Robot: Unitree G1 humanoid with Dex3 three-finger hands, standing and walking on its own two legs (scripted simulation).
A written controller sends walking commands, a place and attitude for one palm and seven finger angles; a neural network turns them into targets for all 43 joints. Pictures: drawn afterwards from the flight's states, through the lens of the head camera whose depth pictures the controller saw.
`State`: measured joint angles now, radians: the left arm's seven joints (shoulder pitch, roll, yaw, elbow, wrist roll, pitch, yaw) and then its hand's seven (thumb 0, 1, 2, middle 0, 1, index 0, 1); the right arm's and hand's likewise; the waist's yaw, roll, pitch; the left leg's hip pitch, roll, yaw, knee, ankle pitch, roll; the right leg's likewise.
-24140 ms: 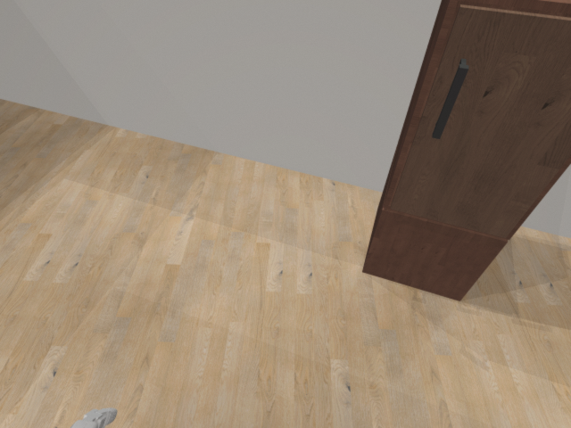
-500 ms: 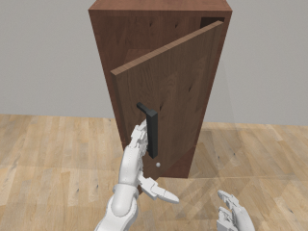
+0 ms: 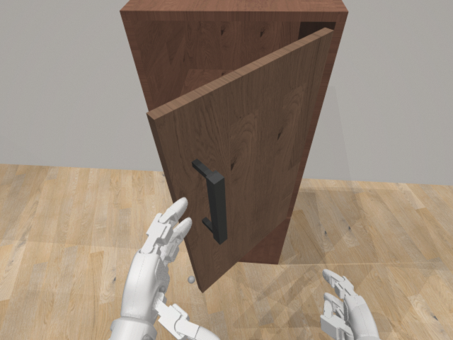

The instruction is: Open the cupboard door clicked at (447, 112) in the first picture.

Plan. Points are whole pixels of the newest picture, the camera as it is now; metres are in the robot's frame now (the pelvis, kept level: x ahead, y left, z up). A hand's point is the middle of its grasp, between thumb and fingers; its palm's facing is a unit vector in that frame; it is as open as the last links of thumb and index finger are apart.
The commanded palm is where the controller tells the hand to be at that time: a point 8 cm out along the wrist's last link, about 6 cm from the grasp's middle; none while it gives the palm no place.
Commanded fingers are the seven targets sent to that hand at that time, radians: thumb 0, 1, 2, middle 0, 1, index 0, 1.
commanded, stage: slide the hand sideways off the handle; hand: left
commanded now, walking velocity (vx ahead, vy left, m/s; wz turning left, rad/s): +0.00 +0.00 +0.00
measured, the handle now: (210, 205) +0.31 +0.05 +0.10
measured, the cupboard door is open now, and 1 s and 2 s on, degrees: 46 46 46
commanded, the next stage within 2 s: draw the hand back to the body in 0.26 s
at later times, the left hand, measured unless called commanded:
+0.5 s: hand (153, 303) +0.16 +0.11 +0.10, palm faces -0.07 -1.00 -0.05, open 16.3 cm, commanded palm +0.13 +0.17 +0.11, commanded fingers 0.00 -0.50 0.30 -0.15 -0.30 -0.15 -0.30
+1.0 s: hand (75, 282) +0.17 +0.20 +0.14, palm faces +0.14 -0.96 -0.26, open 15.4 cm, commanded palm +0.13 +0.24 +0.16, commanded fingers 0.00 -0.05 0.50 -0.17 -0.30 -0.17 -0.30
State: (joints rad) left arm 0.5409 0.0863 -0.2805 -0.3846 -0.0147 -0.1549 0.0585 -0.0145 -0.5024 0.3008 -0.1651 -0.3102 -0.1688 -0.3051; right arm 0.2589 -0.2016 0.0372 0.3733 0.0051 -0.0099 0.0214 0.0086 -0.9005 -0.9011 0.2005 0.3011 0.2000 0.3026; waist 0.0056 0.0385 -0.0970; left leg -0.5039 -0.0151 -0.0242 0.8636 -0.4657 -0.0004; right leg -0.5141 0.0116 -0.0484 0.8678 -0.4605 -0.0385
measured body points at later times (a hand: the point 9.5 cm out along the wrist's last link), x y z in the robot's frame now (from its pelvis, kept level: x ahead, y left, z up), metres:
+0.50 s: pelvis -0.02 +0.00 -0.01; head +0.00 -0.01 +0.44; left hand +0.16 +0.16 +0.11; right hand +0.17 -0.21 -0.07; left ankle -0.02 +0.12 -0.70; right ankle -0.01 -0.09 -0.70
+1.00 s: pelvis +0.00 +0.02 +0.01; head -0.02 +0.01 +0.46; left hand +0.16 +0.25 +0.16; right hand +0.19 -0.19 -0.04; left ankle -0.02 +0.12 -0.70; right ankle -0.01 -0.09 -0.70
